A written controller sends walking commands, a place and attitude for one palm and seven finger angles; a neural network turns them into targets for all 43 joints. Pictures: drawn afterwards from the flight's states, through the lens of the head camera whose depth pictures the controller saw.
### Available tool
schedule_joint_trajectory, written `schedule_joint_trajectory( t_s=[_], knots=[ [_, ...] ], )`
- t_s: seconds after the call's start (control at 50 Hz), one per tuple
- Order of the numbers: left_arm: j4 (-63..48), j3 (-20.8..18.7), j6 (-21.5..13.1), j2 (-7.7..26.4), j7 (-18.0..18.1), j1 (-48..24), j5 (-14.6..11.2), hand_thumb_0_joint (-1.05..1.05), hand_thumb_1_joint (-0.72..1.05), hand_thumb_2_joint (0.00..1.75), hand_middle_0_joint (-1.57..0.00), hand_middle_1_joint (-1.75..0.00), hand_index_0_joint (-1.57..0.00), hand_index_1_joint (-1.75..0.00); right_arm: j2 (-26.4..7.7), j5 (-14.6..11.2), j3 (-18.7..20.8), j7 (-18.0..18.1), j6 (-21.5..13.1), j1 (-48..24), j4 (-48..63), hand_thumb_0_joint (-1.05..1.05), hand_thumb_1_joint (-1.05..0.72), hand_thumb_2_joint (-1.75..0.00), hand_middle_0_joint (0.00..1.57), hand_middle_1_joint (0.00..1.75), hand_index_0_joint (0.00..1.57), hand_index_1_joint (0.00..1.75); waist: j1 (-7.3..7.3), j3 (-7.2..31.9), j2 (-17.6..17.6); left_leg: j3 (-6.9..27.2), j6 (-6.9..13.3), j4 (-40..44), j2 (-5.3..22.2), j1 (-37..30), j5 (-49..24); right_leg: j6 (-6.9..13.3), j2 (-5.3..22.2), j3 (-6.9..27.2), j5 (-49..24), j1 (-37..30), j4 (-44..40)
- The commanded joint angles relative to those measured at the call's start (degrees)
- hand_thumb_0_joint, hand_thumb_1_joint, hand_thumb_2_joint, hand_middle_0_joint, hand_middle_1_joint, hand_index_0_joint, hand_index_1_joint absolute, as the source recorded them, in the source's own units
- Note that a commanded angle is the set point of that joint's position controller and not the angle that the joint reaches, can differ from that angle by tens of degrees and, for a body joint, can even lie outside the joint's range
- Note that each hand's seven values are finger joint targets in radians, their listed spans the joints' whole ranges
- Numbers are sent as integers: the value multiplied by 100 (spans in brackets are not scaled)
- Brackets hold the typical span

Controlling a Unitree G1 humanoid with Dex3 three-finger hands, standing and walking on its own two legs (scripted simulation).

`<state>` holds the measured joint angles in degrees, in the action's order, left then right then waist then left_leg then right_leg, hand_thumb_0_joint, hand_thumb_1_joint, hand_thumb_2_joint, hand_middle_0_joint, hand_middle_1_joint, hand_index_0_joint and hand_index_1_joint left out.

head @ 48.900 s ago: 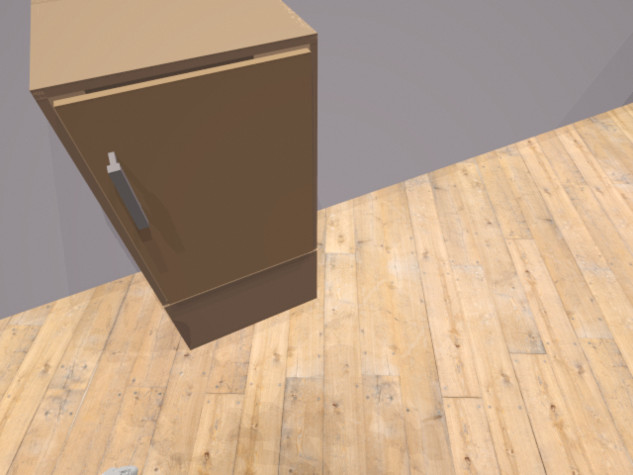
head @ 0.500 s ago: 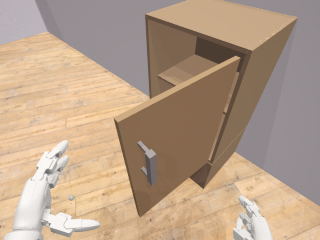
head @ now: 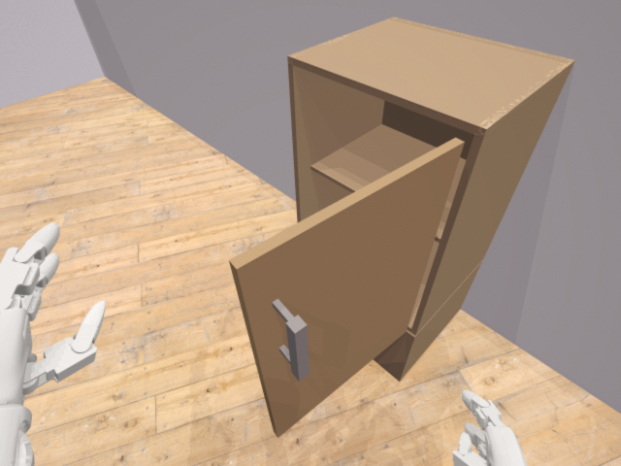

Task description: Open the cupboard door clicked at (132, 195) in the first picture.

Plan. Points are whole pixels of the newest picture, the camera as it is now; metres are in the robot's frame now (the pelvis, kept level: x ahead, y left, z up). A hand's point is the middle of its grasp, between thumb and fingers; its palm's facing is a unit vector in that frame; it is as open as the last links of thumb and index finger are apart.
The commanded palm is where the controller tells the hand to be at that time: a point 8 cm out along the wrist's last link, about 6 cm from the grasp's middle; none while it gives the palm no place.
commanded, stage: draw the hand back to the body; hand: left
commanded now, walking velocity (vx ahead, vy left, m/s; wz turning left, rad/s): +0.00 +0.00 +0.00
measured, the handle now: (290, 340) +0.30 +0.07 -0.02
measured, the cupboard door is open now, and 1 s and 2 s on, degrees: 83 83 83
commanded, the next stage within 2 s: step back with the hand held close in 0.42 s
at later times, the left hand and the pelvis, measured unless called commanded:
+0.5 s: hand (91, 333) +0.19 +0.24 +0.17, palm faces +0.45 -0.79 -0.42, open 7.4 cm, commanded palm +0.14 +0.27 +0.17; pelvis +0.00 -0.03 +0.01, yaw +0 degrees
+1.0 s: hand (64, 345) +0.17 +0.25 +0.17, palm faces +0.34 -0.77 -0.55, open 7.4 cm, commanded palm +0.11 +0.29 +0.18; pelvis -0.05 +0.00 +0.00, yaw -3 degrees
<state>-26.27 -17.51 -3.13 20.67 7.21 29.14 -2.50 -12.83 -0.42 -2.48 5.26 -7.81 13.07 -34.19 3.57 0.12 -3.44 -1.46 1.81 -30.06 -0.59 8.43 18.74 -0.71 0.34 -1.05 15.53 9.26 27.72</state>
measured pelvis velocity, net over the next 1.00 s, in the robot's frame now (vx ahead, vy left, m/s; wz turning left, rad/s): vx -0.05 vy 0.00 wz -0.05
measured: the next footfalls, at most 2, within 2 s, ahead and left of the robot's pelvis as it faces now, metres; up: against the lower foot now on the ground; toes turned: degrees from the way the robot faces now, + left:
left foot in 1.58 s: -0.06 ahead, +0.11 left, +0.00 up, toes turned +3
right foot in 1.92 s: -0.27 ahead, -0.14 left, +0.00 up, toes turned -1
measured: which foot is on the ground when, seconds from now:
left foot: down 0.00-1.00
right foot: down 0.00-1.00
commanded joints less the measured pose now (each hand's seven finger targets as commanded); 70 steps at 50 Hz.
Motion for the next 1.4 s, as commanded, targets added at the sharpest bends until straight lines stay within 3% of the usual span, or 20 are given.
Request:
schedule_joint_trajectory(
  t_s=[0.0, 0.08, 0.14, 0.32, 0.5, 0.52, 0.54, 0.56, 0.62, 0.68, 0.74, 0.86, 0.92, 1.04, 1.16, 1.24, 1.28, 1.32, 1.34, 1.38],
  knots=[
    [-1182, -969, -463, 1071, 130, -708, -55, 0, 87, 88, -20, -30, -20, -30, -604, 28, 248, 15, -302, -740, 808, 0, -90, -90, 20, 30, 20, 30, 50, 316, -371, 214, -263, 749, 327, 20, -2052, 240, 5, -31, -1192, -410, -417],
    [-590, -685, -400, 676, 29, -461, -112, 0, 90, 90, -20, -30, -20, -30, -633, 16, 299, -24, -212, -802, 762, 0, -90, -90, 20, 30, 20, 30, 25, 16, 145, 138, -148, 837, 317, 37, -1771, 215, -5, -33, -1159, -390, -620],
    [-634, -697, -424, 761, 1, -580, -114, 0, 90, 90, -20, -30, -20, -30, -661, 25, 342, -38, -142, -821, 753, 0, -90, -90, 20, 30, 20, 30, 13, 93, 227, 95, -88, 866, 290, -66, -1589, 184, 3, 12, -1120, -409, -702],
    [-1098, -910, -515, 1089, 78, -777, -52, 0, 90, 90, -20, -30, -20, -30, -561, 63, 312, 23, -240, -959, 683, 0, -90, -90, 20, 30, 20, 30, 68, 340, -304, 26, -64, 849, 175, -288, -1612, 221, 21, 148, -1286, -586, -850],
    [-537, -767, -506, 867, -9, -638, -105, 0, 90, 90, -20, -30, -20, -30, -590, 40, 377, -9, -188, -974, 621, 0, -90, -90, 20, 30, 20, 30, 44, 12, 199, -24, -23, 920, 206, -283, -1489, 163, 11, 177, -1128, -455, -1006],
    [-831, -867, -550, 1057, 7, -1090, -97, 0, 90, 90, -20, -30, -20, -30, -599, 35, 375, -2, -200, -1028, 625, 0, -90, -90, 20, 30, 20, 30, 40, 131, 120, -28, -10, 904, 190, -346, -1477, 161, 14, 206, -1120, -462, -1021],
    [-878, -1533, -794, 1671, 58, -1497, -34, 0, 90, 90, -20, -30, -20, -30, -702, -38, 363, 6, -108, -889, 837, 0, -90, -90, 20, 30, 20, 30, -257, -296, 375, 48, 42, 659, 240, -35, -940, 198, 270, 938, -1316, 342, -1385],
    [-407, -1241, -822, 1253, 6, -874, -20, 0, 90, 90, -20, -30, -20, -30, -647, 13, 392, 3, -22, -855, 722, 0, -90, -90, 20, 30, 20, 30, -278, -141, 681, 90, 50, 473, 197, -111, -843, 223, 424, 971, -1331, 410, -1443],
    [-489, -1008, -875, 1071, -33, -507, 29, 0, 90, 90, -20, -30, -20, -30, -686, 40, 421, -29, 106, -921, 790, 0, -90, -90, 20, 30, 20, 30, -278, 216, 429, 35, 12, 509, 219, -165, -1175, 234, 516, 883, -1927, 295, -1230],
    [-865, -1082, -936, 1153, 25, -242, 36, 0, 90, 90, -20, -30, -20, -30, -749, 41, 467, 5, 169, -925, 892, 0, -90, -90, 20, 30, 20, 30, -249, 815, -46, 63, -6, 714, 341, -224, -1921, 180, 415, 627, -2559, -138, -763],
    [-1144, -1279, -932, 1320, 91, 43, 28, 0, 90, 90, -20, -30, -20, -30, -712, 22, 505, 25, 260, -910, 1056, 0, -90, -90, 20, 30, 20, 30, -227, 1209, 120, 89, -25, 658, 434, -184, -2551, 122, 308, 526, -3013, -322, -426],
    [-1331, -1540, -940, 1449, 173, 403, 17, 0, 90, 90, -20, -30, -20, -30, -689, -5, 564, 51, 416, -911, 1224, 0, -90, -90, 20, 30, 20, 30, -239, 1188, 10, 192, -47, 692, 547, 321, -2819, 97, 204, 486, -3158, -409, 43],
    [-1276, -1496, -959, 1358, 187, 405, 42, 0, 90, 90, -20, -30, -20, -30, -724, 12, 571, 58, 405, -901, 1241, 0, -90, -90, 20, 30, 20, 30, -237, 870, -172, 310, 36, 955, 698, 885, -2186, 30, 86, 406, -2384, -391, 262],
    [-1121, -1295, -1004, 1069, 293, 140, 216, 0, 90, 90, -20, -30, -20, -30, -790, 100, 592, 95, 310, -691, 1236, 0, -90, -90, 20, 30, 20, 30, -354, 207, -33, 550, 271, 1210, 743, 2535, 672, 72, 54, 623, -1314, -576, 432],
    [-1569, -1276, -1156, 1108, 430, -324, 353, 0, 90, 90, -20, -30, -20, -30, -807, 162, 603, 128, 145, -468, 1162, 0, -90, -90, 20, 30, 20, 30, -470, 148, 162, 686, 278, 751, 564, 2374, 1876, 218, 254, 999, 527, 420, -182],
    [-1716, -1483, -1303, 1230, 493, -500, 372, 0, 90, 90, -20, -30, -20, -30, -764, 129, 536, 155, -49, -542, 1100, 0, -90, -90, 20, 30, 20, 30, -368, 403, -683, 1284, 500, 1646, 1150, 3150, 2128, 0, -174, 384, -405, -556, 1274],
    [-1534, -1596, -1362, 1288, 457, -358, 381, 0, 90, 90, -20, -30, -20, -30, -720, 93, 559, 126, -120, -570, 1080, 0, -90, -90, 20, 30, 20, 30, -311, 542, -827, 1347, 568, 1726, 1345, 3483, 2202, -51, -281, 318, -552, -996, 1709],
    [-1239, -1640, -1408, 1248, 379, -202, 392, 0, 90, 90, -20, -30, -20, -30, -768, 47, 607, 82, -144, -632, 1085, 0, -90, -90, 20, 30, 20, 30, -320, 274, -552, 1092, 595, 1427, 1303, 3938, 2611, -29, -288, 567, -339, -1116, 1550],
    [-1174, -1615, -1431, 1224, 340, -163, 366, 0, 90, 90, -20, -30, -20, -30, -743, 47, 607, 52, -146, -565, 1067, 0, -90, -90, 20, 30, 20, 30, -359, 72, -191, 921, 495, 988, 988, 3794, 2328, 101, -159, 879, -456, -731, 1050],
    [-1178, -1572, -1445, 1313, 310, -87, 236, 0, 90, 90, -20, -30, -20, -30, -661, 72, 630, -32, -146, -449, 913, 0, -90, -90, 20, 30, 20, 30, -462, 106, 861, 328, 74, -370, 301, 2314, 1111, 506, 682, 2015, -749, 829, -401]
  ],
)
